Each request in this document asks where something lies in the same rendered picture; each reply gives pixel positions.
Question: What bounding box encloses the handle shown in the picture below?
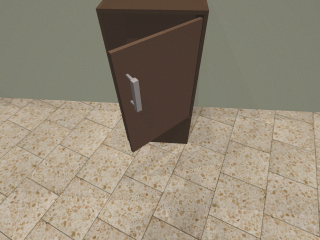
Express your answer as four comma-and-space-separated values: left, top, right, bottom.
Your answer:
125, 73, 142, 112

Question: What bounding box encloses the cupboard door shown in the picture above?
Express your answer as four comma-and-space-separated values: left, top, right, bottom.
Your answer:
108, 17, 203, 153

